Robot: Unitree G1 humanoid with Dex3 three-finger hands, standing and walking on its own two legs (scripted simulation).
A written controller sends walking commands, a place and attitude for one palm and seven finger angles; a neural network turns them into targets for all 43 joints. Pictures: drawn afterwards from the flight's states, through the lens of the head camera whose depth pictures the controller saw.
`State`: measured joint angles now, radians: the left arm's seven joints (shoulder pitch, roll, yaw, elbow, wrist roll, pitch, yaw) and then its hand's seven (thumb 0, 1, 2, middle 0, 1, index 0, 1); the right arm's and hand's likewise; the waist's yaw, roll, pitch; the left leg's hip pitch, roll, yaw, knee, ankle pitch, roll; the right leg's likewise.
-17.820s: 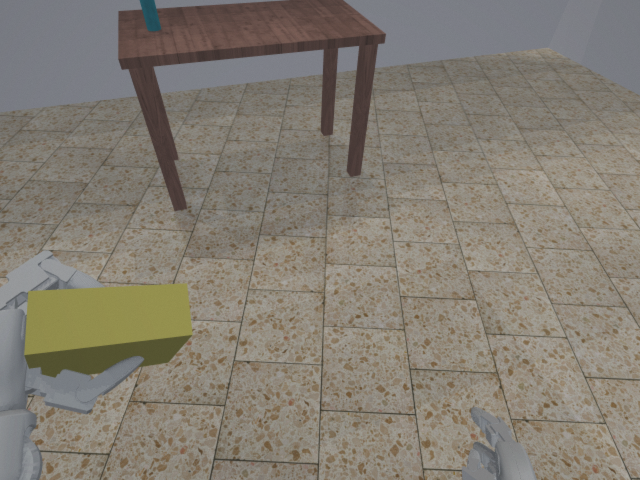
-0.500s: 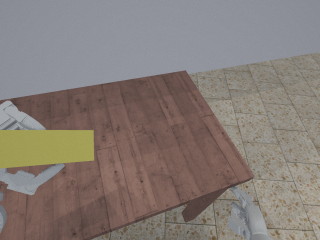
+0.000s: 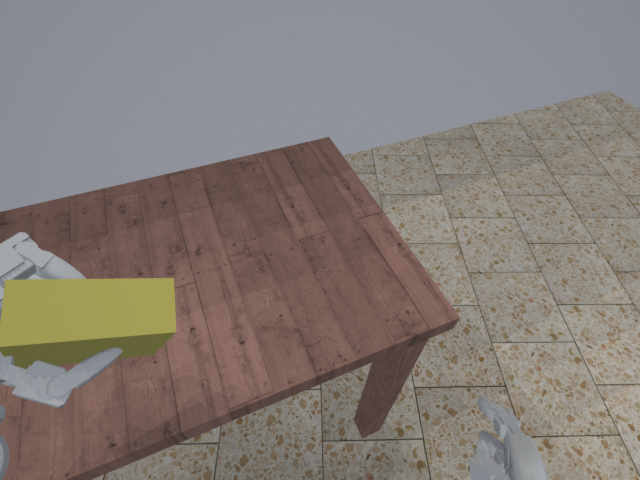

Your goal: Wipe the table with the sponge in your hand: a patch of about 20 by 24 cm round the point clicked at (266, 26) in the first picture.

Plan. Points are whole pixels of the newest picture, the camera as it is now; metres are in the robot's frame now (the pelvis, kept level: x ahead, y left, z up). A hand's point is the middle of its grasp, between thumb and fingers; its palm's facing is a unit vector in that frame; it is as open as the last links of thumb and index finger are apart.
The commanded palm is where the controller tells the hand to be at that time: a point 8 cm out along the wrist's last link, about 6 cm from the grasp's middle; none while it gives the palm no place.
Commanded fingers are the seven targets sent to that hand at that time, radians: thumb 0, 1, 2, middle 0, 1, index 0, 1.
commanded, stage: shuffle to correct the standing spot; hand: left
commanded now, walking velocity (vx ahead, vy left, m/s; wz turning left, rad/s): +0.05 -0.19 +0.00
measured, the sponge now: (117, 322) +0.23 +0.22 +0.14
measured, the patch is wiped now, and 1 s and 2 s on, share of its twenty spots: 0.00 0.00 0.00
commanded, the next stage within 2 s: come to a stop and stand still in 0.16 s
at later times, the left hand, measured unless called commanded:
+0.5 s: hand (104, 299) +0.25 +0.23 +0.15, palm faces +0.32 -0.84 -0.43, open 9.5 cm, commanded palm +0.19 +0.27 +0.18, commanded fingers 0.00 0.10 1.30 -1.20 -1.60 -1.20 -1.60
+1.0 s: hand (16, 308) +0.23 +0.30 +0.16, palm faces +0.38 -0.85 -0.36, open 9.5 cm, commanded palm +0.17 +0.34 +0.18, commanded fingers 0.00 0.10 1.30 -1.20 -1.60 -1.20 -1.60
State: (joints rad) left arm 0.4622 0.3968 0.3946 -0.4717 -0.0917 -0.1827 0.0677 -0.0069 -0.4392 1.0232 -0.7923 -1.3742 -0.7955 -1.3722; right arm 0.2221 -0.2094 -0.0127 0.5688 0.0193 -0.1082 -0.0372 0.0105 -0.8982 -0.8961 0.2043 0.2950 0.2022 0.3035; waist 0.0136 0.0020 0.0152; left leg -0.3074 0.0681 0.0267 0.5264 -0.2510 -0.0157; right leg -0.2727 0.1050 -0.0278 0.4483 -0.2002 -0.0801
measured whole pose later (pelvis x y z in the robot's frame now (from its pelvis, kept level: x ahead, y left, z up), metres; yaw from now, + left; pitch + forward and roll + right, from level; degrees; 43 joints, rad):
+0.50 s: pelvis +0.03 -0.01 +0.00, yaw +0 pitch +2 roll -1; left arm 0.50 0.38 0.36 -0.46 -0.08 -0.16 0.09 -0.01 -0.44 1.02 -0.79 -1.38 -0.79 -1.37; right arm 0.21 -0.22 -0.01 0.59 0.03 -0.09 -0.04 0.01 -0.90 -0.90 0.20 0.29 0.20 0.30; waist -0.01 0.01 0.02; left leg -0.26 0.07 0.00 0.50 -0.26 -0.01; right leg -0.21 0.12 -0.03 0.40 -0.22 -0.09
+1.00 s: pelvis +0.02 +0.05 +0.01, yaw +1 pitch +0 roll -1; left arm 0.44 0.37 0.33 -0.47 -0.05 -0.14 0.10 -0.01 -0.44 1.03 -0.79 -1.38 -0.79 -1.38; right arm 0.19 -0.19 0.03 0.57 0.02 -0.09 -0.05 0.01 -0.90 -0.90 0.20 0.29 0.20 0.30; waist 0.03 -0.03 0.03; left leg -0.20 -0.02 0.02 0.42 -0.21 0.04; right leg -0.16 0.03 -0.01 0.35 -0.19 -0.01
